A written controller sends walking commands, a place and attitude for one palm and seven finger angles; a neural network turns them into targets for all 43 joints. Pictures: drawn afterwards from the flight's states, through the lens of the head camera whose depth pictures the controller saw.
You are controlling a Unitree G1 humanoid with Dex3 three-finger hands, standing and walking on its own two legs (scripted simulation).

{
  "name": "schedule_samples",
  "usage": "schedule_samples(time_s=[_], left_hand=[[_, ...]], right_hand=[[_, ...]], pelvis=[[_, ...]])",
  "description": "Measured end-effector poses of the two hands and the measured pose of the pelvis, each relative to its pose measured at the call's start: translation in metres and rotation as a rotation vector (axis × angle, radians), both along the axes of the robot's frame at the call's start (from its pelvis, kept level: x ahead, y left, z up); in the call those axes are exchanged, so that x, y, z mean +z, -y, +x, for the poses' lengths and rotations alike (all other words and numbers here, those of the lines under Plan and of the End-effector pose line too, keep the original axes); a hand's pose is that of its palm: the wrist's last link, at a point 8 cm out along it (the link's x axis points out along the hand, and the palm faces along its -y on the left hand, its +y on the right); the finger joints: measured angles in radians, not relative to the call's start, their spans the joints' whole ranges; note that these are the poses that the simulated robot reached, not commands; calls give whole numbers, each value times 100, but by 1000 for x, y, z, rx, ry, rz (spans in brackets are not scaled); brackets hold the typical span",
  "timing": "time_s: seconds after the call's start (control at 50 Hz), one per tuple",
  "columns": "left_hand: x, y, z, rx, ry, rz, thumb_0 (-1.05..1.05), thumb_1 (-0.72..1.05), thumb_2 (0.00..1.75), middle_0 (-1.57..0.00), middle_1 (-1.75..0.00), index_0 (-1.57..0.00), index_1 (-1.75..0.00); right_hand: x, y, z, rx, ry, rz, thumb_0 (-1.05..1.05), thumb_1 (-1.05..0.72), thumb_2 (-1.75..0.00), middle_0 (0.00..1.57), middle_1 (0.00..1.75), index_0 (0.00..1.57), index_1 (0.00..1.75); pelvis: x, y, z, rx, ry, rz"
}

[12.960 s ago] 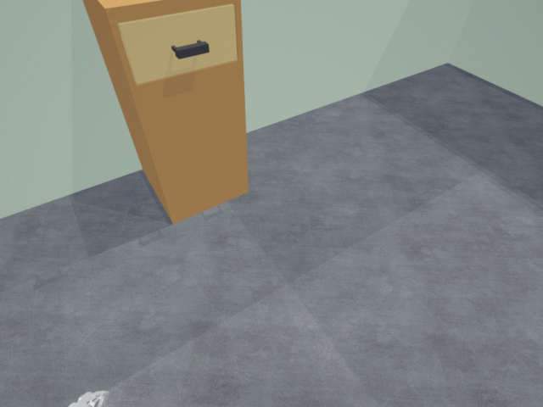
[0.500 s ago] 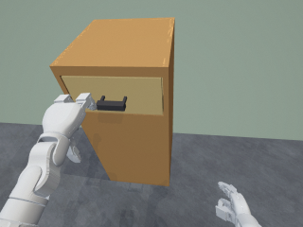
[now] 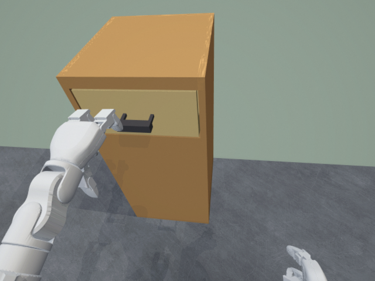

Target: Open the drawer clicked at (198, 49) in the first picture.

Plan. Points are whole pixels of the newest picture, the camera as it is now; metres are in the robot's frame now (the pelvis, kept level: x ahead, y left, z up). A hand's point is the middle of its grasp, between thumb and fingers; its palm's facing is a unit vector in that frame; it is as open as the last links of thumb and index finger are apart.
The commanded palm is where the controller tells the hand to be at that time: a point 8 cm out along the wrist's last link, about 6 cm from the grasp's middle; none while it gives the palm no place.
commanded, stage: move the hooked fingers above the handle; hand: left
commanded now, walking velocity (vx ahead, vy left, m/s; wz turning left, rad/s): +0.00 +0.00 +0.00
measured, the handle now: (136, 121) +0.53 +0.24 +0.02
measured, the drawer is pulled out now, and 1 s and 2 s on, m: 0.00 0.00 0.00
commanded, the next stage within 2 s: none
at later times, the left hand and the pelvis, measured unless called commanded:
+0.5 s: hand (103, 143) +0.35 +0.23 +0.12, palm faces +0.07 -0.05 -1.00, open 13.8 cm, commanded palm +0.32 +0.24 +0.17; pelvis +0.00 +0.00 +0.00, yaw +0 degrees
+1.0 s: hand (113, 129) +0.41 +0.24 +0.10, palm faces +0.04 -0.04 -1.00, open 13.8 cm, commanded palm +0.38 +0.25 +0.16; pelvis +0.02 +0.01 +0.00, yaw -1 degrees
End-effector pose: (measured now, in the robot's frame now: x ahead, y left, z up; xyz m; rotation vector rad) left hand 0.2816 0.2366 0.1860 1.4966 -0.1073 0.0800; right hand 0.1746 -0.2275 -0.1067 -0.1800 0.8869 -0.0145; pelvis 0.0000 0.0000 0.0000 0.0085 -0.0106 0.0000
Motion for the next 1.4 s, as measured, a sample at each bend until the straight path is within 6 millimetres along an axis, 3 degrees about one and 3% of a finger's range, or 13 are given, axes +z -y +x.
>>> schedule_samples(time_s=[0.12,0.3,0.52,0.7,0.84,1.06,1.26,1.4], left_hand=[[3,-8,4,85,-7,-1,0,-49,30,-32,-120,-32,-120],[-16,4,14,35,-103,11,0,-49,30,-32,-120,-32,-120],[-11,-3,44,39,-52,17,0,-49,30,-32,-120,-32,-120],[-29,-2,63,26,-123,15,0,-49,30,-32,-120,-32,-120],[-31,7,79,-31,-84,16,0,-49,30,-32,-120,-32,-120],[-34,-9,107,77,-116,34,0,-49,30,-32,-120,-32,-120],[-47,7,121,-20,-133,22,0,-49,30,-32,-120,-32,-120],[-42,-8,138,53,-99,38,0,-49,30,-32,-120,-32,-120]], right_hand=[[3,-4,10,5,30,25,1,-91,-90,20,30,19,30],[9,-7,19,10,68,16,1,-91,-90,20,30,20,30],[-2,5,-4,-39,-10,-12,1,-91,-90,20,30,20,30],[-9,13,-23,-83,-76,-35,1,-91,-90,20,30,20,30],[-12,10,-26,-103,-93,-38,1,-91,-90,20,30,19,30],[-16,7,-23,-114,-119,-23,1,-91,-90,20,30,20,30],[-16,14,-22,-128,-136,-59,0,-91,-90,20,30,20,30],[-21,19,-35,-152,-173,-58,0,-91,-90,20,30,20,30]], pelvis=[[0,3,-3,2,0,2],[-1,5,-4,8,-1,3],[-1,4,0,4,-31,1],[-2,-2,5,-2,-55,0],[-3,-5,10,-7,-75,0],[-5,-7,18,-9,-107,-1],[-7,-6,24,-4,-125,-4],[-9,-4,25,-10,-150,-3]])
